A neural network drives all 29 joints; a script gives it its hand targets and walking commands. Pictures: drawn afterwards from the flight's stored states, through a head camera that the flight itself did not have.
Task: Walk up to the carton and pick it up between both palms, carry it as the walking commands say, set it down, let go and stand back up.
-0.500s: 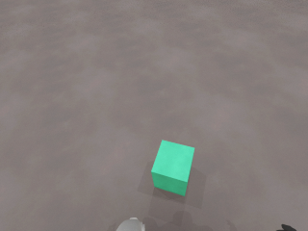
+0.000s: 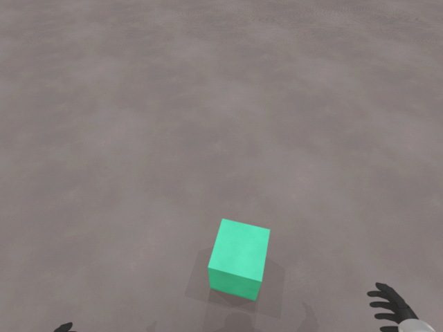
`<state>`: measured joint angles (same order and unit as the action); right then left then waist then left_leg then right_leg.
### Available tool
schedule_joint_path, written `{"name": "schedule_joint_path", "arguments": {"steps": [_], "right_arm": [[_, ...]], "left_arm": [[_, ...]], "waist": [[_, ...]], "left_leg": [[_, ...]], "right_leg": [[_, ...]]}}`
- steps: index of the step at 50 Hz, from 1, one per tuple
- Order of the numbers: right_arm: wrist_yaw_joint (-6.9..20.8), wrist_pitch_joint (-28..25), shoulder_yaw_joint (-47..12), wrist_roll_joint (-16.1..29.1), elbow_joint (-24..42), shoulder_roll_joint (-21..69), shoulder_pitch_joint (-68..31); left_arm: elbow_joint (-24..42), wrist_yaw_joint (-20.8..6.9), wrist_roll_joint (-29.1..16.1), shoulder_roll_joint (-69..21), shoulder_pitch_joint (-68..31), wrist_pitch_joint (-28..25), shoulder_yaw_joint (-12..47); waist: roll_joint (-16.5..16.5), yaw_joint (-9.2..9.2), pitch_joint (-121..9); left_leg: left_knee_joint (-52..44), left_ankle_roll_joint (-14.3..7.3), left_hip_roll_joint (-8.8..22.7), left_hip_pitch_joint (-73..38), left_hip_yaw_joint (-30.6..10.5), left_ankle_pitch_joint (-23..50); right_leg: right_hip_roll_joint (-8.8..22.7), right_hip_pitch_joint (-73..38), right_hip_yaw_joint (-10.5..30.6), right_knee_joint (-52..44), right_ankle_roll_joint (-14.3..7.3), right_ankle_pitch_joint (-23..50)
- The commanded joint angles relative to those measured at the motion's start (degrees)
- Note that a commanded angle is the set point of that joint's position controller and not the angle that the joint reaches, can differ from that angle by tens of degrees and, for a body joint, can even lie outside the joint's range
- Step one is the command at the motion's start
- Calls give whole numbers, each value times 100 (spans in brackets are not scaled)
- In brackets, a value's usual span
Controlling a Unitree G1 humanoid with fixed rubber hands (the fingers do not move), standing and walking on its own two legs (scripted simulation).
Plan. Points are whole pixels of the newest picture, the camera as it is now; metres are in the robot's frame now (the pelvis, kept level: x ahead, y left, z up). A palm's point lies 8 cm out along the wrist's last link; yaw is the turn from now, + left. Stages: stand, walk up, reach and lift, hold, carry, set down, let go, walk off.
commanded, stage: walk up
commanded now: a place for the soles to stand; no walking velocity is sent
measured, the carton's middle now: (239, 260) +0.50 -0.05 -0.64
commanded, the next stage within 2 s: none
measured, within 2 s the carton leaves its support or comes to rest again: neither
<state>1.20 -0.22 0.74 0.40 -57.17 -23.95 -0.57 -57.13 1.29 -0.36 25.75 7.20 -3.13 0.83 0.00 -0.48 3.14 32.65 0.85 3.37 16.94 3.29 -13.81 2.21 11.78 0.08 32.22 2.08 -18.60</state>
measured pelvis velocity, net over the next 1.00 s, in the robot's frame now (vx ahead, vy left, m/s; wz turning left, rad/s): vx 0.08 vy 0.05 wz -0.28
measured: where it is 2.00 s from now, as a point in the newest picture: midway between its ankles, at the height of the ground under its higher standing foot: outside the picture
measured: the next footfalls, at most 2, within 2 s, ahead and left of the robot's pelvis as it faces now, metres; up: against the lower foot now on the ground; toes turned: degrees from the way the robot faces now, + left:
right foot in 0.66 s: +0.11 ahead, -0.07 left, +0.00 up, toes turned -9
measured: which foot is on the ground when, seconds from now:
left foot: down 0.00-1.00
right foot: down 0.00-0.42, up 0.44-0.64, down 0.66-1.00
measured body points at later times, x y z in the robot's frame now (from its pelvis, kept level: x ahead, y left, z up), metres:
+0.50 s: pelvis +0.03 +0.05 -0.01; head +0.05 +0.04 +0.44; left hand +0.13 +0.40 -0.10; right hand +0.10 -0.32 -0.10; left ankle +0.07 +0.16 -0.73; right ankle +0.00 -0.11 -0.69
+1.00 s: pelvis +0.08 +0.05 +0.01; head +0.10 +0.04 +0.45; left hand +0.32 +0.31 -0.09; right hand +0.11 -0.30 -0.10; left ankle +0.08 +0.16 -0.73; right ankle +0.08 -0.07 -0.73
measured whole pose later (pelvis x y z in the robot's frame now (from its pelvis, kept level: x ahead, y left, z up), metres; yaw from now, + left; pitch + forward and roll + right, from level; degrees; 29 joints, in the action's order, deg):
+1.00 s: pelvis +0.08 +0.05 +0.01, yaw -16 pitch -2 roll +1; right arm 0.1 -0.7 1.4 0.2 -56.1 -23.7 3.8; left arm -54.7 0.4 -0.3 24.0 2.5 -1.3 -0.2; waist -0.6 1.2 3.7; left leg 27.8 -0.5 1.3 7.7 6.5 -18.1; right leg -2.1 14.5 3.8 30.0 -1.0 -13.5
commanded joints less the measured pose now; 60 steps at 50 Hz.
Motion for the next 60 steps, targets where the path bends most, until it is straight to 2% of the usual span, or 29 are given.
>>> {"name": "schedule_joint_path", "arguments": {"steps": [1,9,10,11,12,13,14,16,18,20,21,22,23,24,25,27,30,32,33,34,35,36,37,39,41,43,46,59,60], "right_arm": [[-17,-31,198,4,6,-1072,-248],[5,-19,175,-18,-313,-1057,-302],[117,40,433,-147,137,-1407,-242],[183,102,446,-213,253,-1287,-310],[241,149,464,-247,413,-1182,-414],[300,178,488,-279,561,-1069,-465],[329,193,534,-311,699,-1056,-420],[364,151,598,-305,873,-1135,-198],[363,94,639,-302,882,-1111,147],[285,52,696,-315,716,-1101,980],[198,30,785,-403,656,-1449,1475],[147,11,882,-383,835,-2060,1369],[139,-6,888,-279,987,-2017,1110],[109,-16,800,-214,1002,-1758,1040],[77,-32,744,-190,1013,-1583,910],[44,-52,669,-197,1061,-1400,794],[43,-59,574,-158,1104,-1334,800],[25,-24,508,-87,1112,-1289,700],[12,-4,428,-71,1096,-1147,739],[-13,-6,331,-52,1111,-923,861],[-33,16,303,11,1119,-841,823],[-96,67,342,26,987,-1000,923],[-127,54,330,3,872,-984,1046],[-156,-69,337,-50,627,-1006,1191],[-141,-193,342,-81,586,-1321,781],[-123,-184,293,-43,474,-1209,602],[-137,-124,277,-16,333,-1087,511],[-79,-7,344,-56,189,-1018,45],[-38,97,403,-164,280,-1132,-12]], "left_arm": [[-25,10,12,1022,-78,-23,-197],[-239,-39,53,1023,-442,24,-200],[-135,13,108,1410,353,-23,-348],[-132,47,149,1531,541,-39,-431],[-71,92,163,1648,786,-54,-520],[25,133,178,1789,851,-77,-600],[128,167,205,1875,863,-121,-670],[377,185,191,1835,744,-164,-722],[556,140,205,1709,592,-145,-675],[752,116,194,1374,287,-67,-524],[879,152,188,934,319,-40,-389],[1065,228,118,661,445,-37,-298],[900,289,153,1239,711,2,-417],[783,245,76,1314,896,2,-461],[705,182,44,1312,1156,2,-515],[641,49,108,1126,1317,5,-532],[759,-42,95,882,1055,62,-535],[722,-43,105,815,1063,81,-557],[752,-34,128,904,963,71,-585],[791,-14,151,1143,911,44,-645],[868,-34,112,1453,629,-8,-632],[826,-40,75,1486,611,11,-633],[842,-16,72,1392,424,29,-586],[864,-20,40,1005,-32,81,-436],[740,-49,-9,783,39,106,-388],[577,-60,8,800,-64,113,-370],[441,-68,-2,840,-242,127,-333],[243,-92,79,858,-567,170,-280],[128,26,104,1082,-279,91,-345]], "waist": [[184,59,-561],[-36,79,-463],[147,51,-675],[-55,-13,-384],[-398,-134,-71],[-884,-188,245],[-1035,-182,342],[-870,-50,137],[-977,113,-157],[-686,634,-425],[573,902,-478],[1902,729,-277],[854,567,-154],[467,390,-33],[446,209,124],[904,138,122],[927,101,-138],[774,-41,-302],[611,-80,-305],[-16,-75,-372],[-606,23,-356],[-617,26,-413],[-687,99,-405],[-612,321,-415],[-88,46,-490],[-62,26,-519],[183,81,-640],[-10,131,-468],[110,31,-445]], "left_leg": [[-818,-408,544,-767,-665,946],[-1245,-312,490,-980,-548,623],[-550,-308,212,-1097,47,-1276],[-281,-284,143,-254,-59,-1826],[93,-237,-3,544,-88,-1803],[713,-172,-160,1238,-150,-1371],[1343,-127,-7,1787,-610,-1367],[1308,-88,187,1671,-849,-1425],[864,-91,-41,783,-413,-1314],[-206,-219,-377,-1015,-119,-583],[-1356,-431,256,-1553,-1150,-1257],[-2241,-948,1706,-1455,-3235,-2299],[-1988,-1323,2001,-941,-3266,-1990],[-1860,-1422,1813,-609,-2839,-1574],[-1763,-1336,1505,-490,-2240,-1345],[-1435,-1223,1186,-317,-1351,-305],[-1038,-1182,1375,-3,-976,1238],[-561,-919,1249,146,-760,1157],[-365,-679,1111,310,-656,915],[158,-400,800,533,-421,437],[688,-96,56,637,-42,-990],[861,-153,-62,192,-214,-1812],[633,-214,-89,10,-305,-1603],[-499,-296,111,-642,-493,-347],[-1053,-558,824,-514,-1143,621],[-909,-546,760,-710,-796,1388],[-851,-374,542,-940,-389,1765],[-1272,-338,502,-1277,-104,115],[-1069,-377,399,-1118,-2,-196]], "right_leg": [[425,128,386,-641,-368,1534],[482,5,449,-1181,-336,1202],[464,42,682,-1090,-598,24],[682,-35,1143,-1199,-794,-914],[938,-202,1736,-1424,-1034,-1520],[1307,-326,2438,-1684,-1284,-1602],[1649,-508,2914,-1774,-1585,-1225],[1586,-521,2558,-1502,-1617,-431],[1222,-37,1862,-1077,-1383,707],[609,1185,1122,-73,-905,998],[-100,1872,649,1395,-606,288],[-721,3040,150,2423,-404,-1532],[-346,2707,673,3065,-345,-1405],[-217,2432,658,3147,-329,-1122],[-41,2177,602,2807,-275,-853],[9,1502,298,1815,-192,-693],[-205,473,-80,910,-280,-392],[-360,-250,-150,-6,-401,378],[-263,-532,116,-400,-489,720],[377,-735,1095,-820,-650,1207],[1200,-280,2557,-1127,-1229,1259],[1472,48,2628,-1078,-1593,1271],[1345,148,2358,-948,-1550,1502],[844,462,1609,-616,-960,2075],[104,118,820,-61,-522,2107],[72,-60,703,-186,-510,2212],[193,-249,808,-207,-630,3064],[219,97,1087,-777,-588,2271],[387,-6,1194,-869,-608,2190]]}}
